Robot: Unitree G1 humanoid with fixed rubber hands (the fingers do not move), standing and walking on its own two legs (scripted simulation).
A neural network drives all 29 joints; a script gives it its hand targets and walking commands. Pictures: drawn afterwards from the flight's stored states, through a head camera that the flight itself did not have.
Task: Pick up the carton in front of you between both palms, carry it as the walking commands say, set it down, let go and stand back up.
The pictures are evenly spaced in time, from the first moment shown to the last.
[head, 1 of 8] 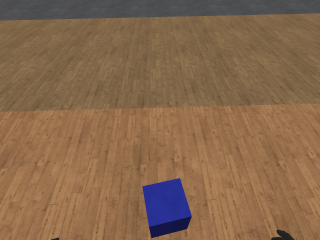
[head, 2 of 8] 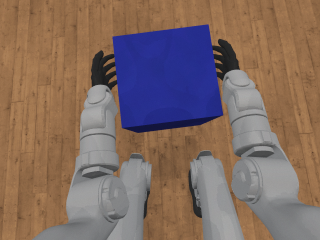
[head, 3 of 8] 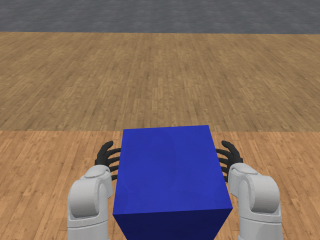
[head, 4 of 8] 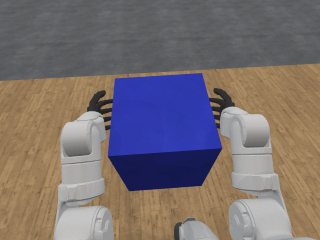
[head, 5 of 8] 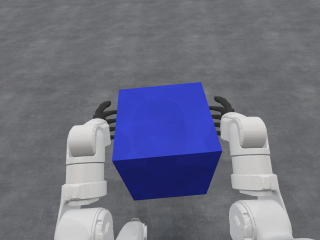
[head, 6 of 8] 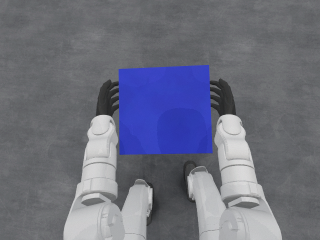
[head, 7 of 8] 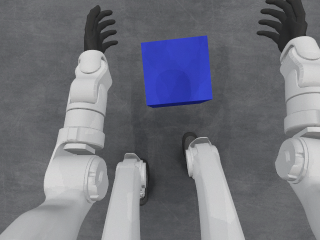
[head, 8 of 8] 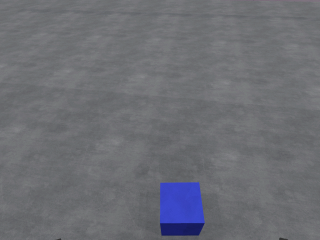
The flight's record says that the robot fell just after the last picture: no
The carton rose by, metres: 0.68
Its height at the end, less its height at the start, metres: -0.31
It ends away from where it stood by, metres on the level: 4.94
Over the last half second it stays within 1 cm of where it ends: yes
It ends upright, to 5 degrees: yes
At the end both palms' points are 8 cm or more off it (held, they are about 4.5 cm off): yes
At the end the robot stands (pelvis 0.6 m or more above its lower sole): yes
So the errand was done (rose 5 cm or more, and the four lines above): yes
